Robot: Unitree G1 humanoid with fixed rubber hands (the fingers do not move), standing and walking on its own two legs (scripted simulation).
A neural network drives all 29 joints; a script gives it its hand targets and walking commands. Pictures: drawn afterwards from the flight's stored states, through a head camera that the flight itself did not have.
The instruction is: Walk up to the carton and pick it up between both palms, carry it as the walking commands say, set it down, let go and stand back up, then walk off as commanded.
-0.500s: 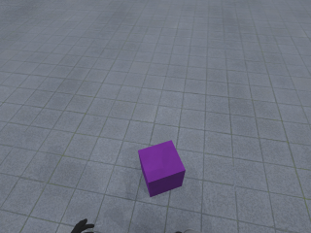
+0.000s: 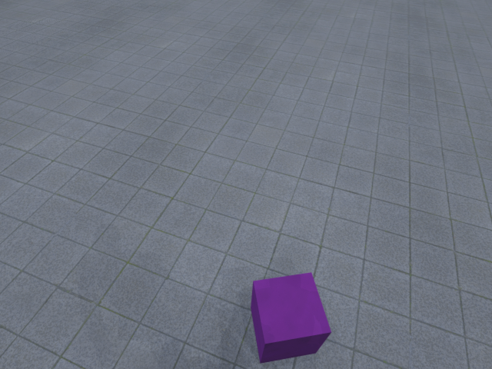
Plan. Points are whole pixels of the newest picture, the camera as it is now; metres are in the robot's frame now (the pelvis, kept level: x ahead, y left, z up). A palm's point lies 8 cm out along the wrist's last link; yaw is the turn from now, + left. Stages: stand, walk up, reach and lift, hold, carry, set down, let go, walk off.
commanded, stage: walk up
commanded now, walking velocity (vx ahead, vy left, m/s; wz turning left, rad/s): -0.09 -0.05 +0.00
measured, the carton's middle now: (285, 318) +0.43 -0.13 -0.64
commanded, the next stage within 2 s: none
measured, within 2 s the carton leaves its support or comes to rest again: neither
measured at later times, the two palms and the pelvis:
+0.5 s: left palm out of the picture -0.08 +0.18 -0.11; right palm out of the picture -0.02 -0.32 -0.12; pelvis -0.05 -0.06 +0.02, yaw -4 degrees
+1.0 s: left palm out of the picture +0.07 +0.16 -0.13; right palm out of the picture -0.05 -0.30 -0.15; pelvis +0.02 -0.08 +0.00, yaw -2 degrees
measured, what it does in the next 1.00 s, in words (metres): steps on the spot: right foot, then left foot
